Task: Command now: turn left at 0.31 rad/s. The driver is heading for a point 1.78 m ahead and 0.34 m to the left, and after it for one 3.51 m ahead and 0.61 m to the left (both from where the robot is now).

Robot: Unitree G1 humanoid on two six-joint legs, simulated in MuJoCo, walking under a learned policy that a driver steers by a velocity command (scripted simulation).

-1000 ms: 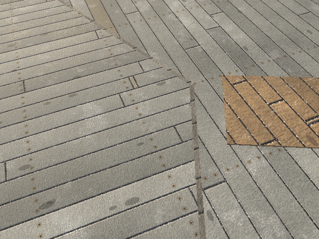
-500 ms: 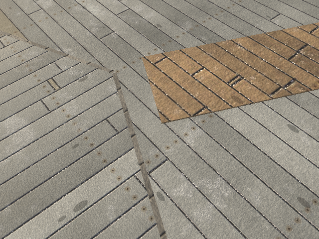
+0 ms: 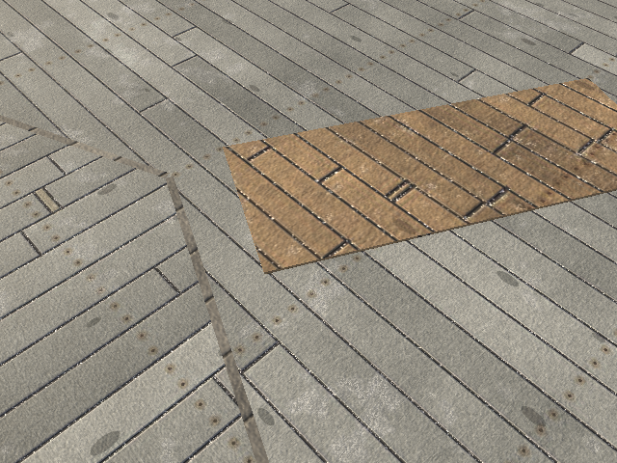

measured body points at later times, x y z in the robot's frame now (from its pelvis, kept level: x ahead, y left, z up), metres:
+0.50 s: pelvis +0.01 +0.06 +0.00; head +0.02 +0.09 +0.44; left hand +0.05 +0.38 -0.11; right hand +0.22 -0.17 -0.08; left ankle -0.04 +0.14 -0.73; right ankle +0.01 -0.09 -0.68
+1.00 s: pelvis +0.24 +0.11 -0.01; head +0.28 +0.12 +0.44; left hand +0.35 +0.42 -0.10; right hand +0.36 -0.15 -0.13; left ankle +0.00 +0.16 -0.65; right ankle +0.35 +0.06 -0.73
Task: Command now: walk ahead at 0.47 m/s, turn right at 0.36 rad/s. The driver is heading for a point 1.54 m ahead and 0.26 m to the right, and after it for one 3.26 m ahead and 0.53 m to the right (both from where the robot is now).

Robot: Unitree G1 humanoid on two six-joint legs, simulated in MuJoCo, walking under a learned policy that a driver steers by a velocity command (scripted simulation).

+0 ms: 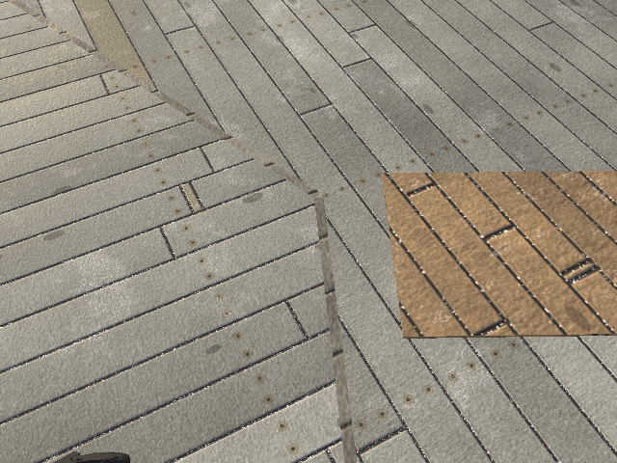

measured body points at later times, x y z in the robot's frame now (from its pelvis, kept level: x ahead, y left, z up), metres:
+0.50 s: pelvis +0.29 +0.03 +0.01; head +0.32 +0.03 +0.46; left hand +0.42 +0.29 -0.11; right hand +0.41 -0.27 -0.06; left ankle +0.39 +0.11 -0.72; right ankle +0.14 -0.07 -0.64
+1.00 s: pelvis +0.52 -0.11 +0.01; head +0.55 -0.14 +0.46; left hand +0.80 +0.03 -0.06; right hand +0.41 -0.38 -0.12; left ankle +0.45 +0.09 -0.64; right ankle +0.54 -0.23 -0.72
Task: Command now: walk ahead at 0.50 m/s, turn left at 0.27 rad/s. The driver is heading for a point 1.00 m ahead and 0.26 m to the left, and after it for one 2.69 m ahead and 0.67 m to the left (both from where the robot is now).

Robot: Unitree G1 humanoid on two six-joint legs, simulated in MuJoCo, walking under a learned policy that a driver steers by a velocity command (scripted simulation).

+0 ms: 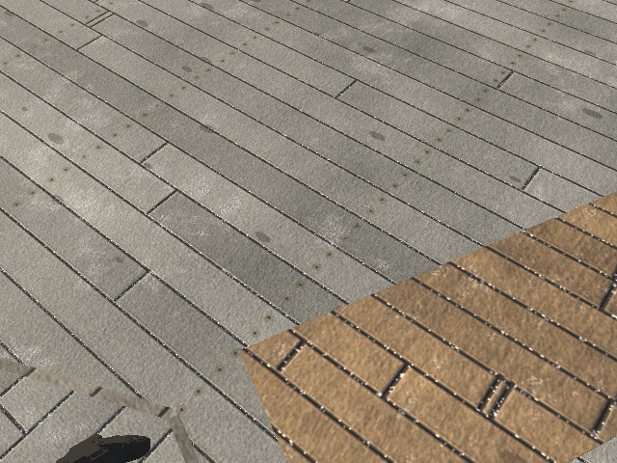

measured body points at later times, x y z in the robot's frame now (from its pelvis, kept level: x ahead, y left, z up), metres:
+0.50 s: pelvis +0.26 +0.07 -0.01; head +0.30 +0.09 +0.43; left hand +0.24 +0.37 -0.14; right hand +0.51 -0.14 -0.10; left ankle +0.33 +0.16 -0.73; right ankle +0.12 -0.11 -0.65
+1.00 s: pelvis +0.55 +0.13 -0.01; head +0.57 +0.14 +0.44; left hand +0.59 +0.45 -0.09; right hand +0.74 -0.10 -0.12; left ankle +0.35 +0.17 -0.67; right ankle +0.67 +0.08 -0.73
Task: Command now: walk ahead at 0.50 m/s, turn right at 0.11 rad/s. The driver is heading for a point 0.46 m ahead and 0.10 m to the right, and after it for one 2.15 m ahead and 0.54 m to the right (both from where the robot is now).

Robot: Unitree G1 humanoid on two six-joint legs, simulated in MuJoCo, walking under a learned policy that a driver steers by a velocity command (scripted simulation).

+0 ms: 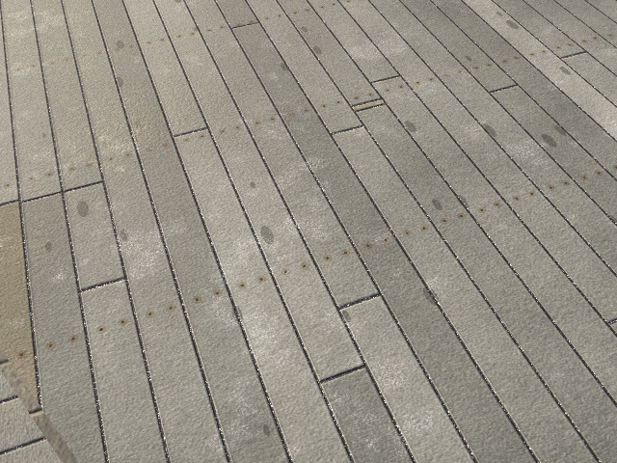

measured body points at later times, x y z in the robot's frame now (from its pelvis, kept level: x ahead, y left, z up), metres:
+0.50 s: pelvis +0.27 +0.02 +0.01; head +0.29 +0.02 +0.46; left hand +0.37 +0.29 -0.12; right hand +0.41 -0.28 -0.06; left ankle +0.35 +0.11 -0.73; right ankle +0.13 -0.09 -0.65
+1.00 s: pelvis +0.49 -0.12 +0.00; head +0.53 -0.15 +0.45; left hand +0.79 +0.00 -0.08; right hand +0.39 -0.39 -0.13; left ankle +0.44 +0.08 -0.63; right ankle +0.52 -0.23 -0.73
